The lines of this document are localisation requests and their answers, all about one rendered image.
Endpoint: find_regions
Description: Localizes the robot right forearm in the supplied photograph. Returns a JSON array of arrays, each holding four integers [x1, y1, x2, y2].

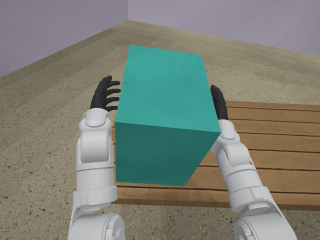
[[210, 119, 297, 240]]

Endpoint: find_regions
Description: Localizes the robot left hand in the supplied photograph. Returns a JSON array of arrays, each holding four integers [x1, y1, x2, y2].
[[90, 75, 121, 112]]

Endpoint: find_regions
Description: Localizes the robot left upper arm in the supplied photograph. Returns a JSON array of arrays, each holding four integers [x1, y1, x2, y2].
[[68, 212, 126, 240]]

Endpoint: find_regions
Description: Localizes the carton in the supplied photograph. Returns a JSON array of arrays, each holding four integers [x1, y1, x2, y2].
[[115, 44, 221, 186]]

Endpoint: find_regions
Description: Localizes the robot left forearm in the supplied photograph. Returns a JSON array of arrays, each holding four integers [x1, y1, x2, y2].
[[67, 108, 118, 240]]

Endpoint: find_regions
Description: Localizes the robot right upper arm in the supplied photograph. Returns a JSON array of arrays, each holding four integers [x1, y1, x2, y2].
[[233, 213, 296, 240]]

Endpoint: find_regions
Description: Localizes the robot right hand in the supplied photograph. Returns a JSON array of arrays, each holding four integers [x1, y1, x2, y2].
[[210, 84, 229, 120]]

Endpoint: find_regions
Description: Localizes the table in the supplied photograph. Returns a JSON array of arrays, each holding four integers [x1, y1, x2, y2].
[[110, 100, 320, 211]]

